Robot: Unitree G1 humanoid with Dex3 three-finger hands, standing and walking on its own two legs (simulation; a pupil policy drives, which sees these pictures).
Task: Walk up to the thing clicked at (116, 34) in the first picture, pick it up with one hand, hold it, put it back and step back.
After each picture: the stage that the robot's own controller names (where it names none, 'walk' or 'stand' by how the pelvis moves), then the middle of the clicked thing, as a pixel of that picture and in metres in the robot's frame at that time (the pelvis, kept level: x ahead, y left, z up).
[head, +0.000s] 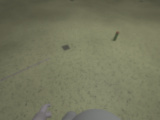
stand; (116, 36) +1.96 -0.60 -0.65
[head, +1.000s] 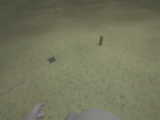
walk; (101, 40) +1.89 -0.09 -0.62
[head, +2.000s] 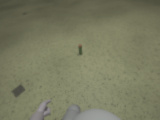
walk; (80, 49) +1.28 +0.32 -0.64
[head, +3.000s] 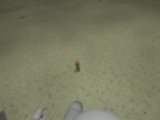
walk; (77, 66) +0.86 +0.31 -0.65
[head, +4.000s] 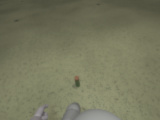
walk; (77, 81) +0.59 +0.23 -0.65
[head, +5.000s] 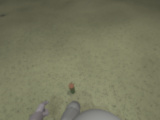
stand; (72, 88) +0.41 +0.25 -0.65
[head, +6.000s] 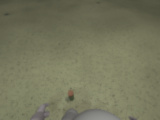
stand; (71, 96) +0.35 +0.21 -0.64
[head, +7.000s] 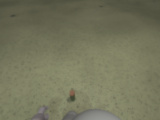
stand; (72, 96) +0.38 +0.19 -0.66
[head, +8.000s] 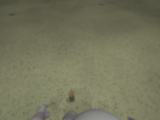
stand; (71, 96) +0.35 +0.20 -0.65
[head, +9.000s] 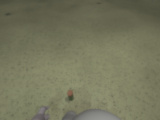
stand; (70, 95) +0.36 +0.21 -0.66
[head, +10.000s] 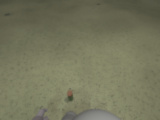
stand; (70, 96) +0.36 +0.22 -0.66
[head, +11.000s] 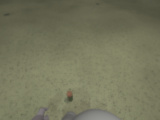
go down; (70, 96) +0.35 +0.22 -0.66
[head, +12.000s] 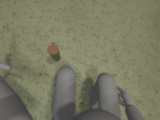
go down; (55, 54) +0.41 +0.28 -0.25
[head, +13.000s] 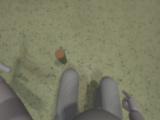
approach; (62, 57) +0.40 +0.28 -0.27
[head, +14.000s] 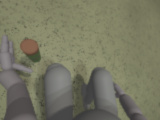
close in; (33, 53) +0.37 +0.32 -0.15
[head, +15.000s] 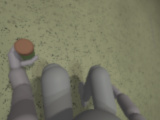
close; (27, 53) +0.37 +0.33 -0.15
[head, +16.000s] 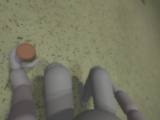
lift; (29, 56) +0.35 +0.32 -0.15
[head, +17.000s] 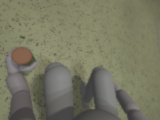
lift; (27, 59) +0.32 +0.34 -0.15
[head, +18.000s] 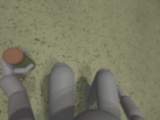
lift; (23, 61) +0.29 +0.38 -0.12
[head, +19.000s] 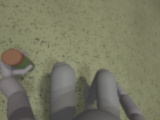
lift; (22, 63) +0.28 +0.39 -0.14
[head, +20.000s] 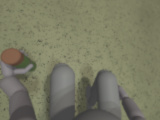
lift; (23, 62) +0.29 +0.39 -0.12
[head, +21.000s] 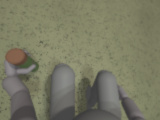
lift; (26, 62) +0.29 +0.38 -0.11
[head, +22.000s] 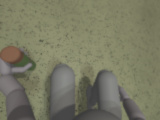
lift; (23, 61) +0.29 +0.40 -0.11
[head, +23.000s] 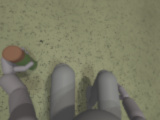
lift; (24, 60) +0.30 +0.39 -0.12
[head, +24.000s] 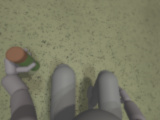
lift; (27, 61) +0.30 +0.39 -0.11
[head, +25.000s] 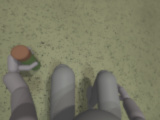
lift; (29, 60) +0.31 +0.37 -0.12
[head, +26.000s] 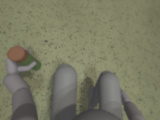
lift; (28, 61) +0.30 +0.39 -0.12
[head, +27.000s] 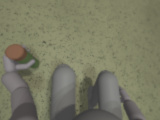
lift; (27, 59) +0.31 +0.39 -0.11
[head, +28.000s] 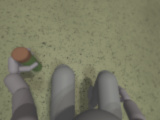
lift; (30, 61) +0.31 +0.38 -0.12
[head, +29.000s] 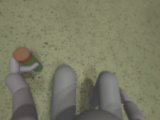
lift; (31, 62) +0.30 +0.38 -0.12
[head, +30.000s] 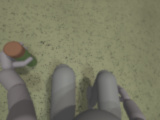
lift; (24, 57) +0.32 +0.40 -0.12
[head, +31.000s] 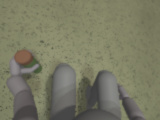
lift; (31, 64) +0.29 +0.36 -0.15
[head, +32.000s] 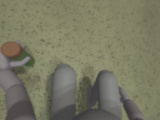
lift; (22, 56) +0.31 +0.42 -0.13
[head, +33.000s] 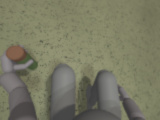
lift; (26, 60) +0.31 +0.40 -0.14
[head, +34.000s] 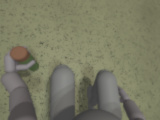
lift; (28, 61) +0.31 +0.39 -0.14
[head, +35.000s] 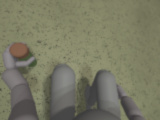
lift; (26, 57) +0.33 +0.39 -0.14
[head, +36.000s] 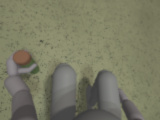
lift; (29, 64) +0.28 +0.38 -0.16
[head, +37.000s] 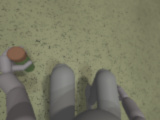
lift; (24, 61) +0.30 +0.40 -0.16
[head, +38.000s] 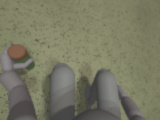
lift; (24, 59) +0.31 +0.39 -0.16
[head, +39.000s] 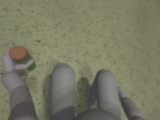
lift; (25, 60) +0.31 +0.39 -0.16
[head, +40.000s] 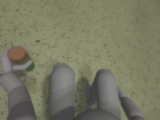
lift; (24, 61) +0.30 +0.39 -0.16
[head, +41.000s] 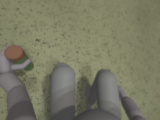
lift; (22, 60) +0.30 +0.40 -0.16
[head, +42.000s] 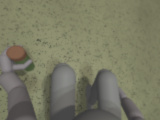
lift; (24, 61) +0.30 +0.40 -0.16
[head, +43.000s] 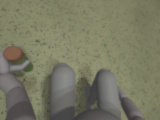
lift; (22, 61) +0.30 +0.41 -0.16
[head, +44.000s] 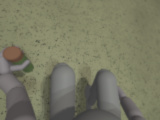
lift; (22, 62) +0.30 +0.41 -0.16
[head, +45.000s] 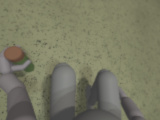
lift; (23, 61) +0.29 +0.40 -0.15
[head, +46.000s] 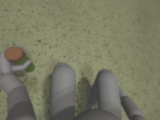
lift; (23, 62) +0.29 +0.40 -0.16
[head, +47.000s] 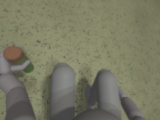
lift; (22, 62) +0.29 +0.41 -0.15
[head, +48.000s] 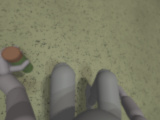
lift; (21, 62) +0.29 +0.41 -0.15
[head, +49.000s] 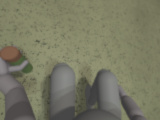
lift; (20, 62) +0.29 +0.41 -0.15
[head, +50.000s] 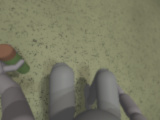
lift; (16, 62) +0.29 +0.42 -0.15
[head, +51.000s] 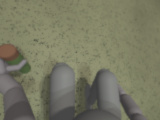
lift; (18, 61) +0.29 +0.42 -0.15
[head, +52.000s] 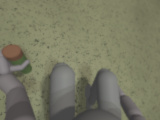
lift; (20, 62) +0.29 +0.41 -0.15
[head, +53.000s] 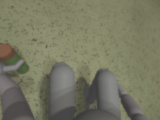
lift; (15, 61) +0.28 +0.42 -0.15
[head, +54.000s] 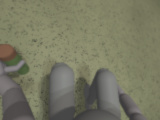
lift; (16, 62) +0.29 +0.42 -0.15
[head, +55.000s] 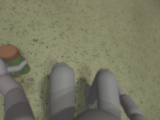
lift; (18, 62) +0.29 +0.41 -0.15
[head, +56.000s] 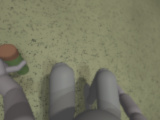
lift; (16, 62) +0.29 +0.41 -0.15
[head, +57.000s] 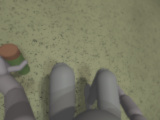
lift; (18, 62) +0.29 +0.41 -0.15
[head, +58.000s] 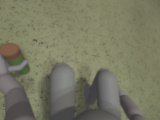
lift; (18, 61) +0.29 +0.41 -0.15
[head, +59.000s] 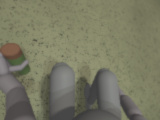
lift; (19, 61) +0.29 +0.41 -0.15
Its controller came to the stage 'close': yes
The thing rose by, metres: 0.08
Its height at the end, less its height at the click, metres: +0.00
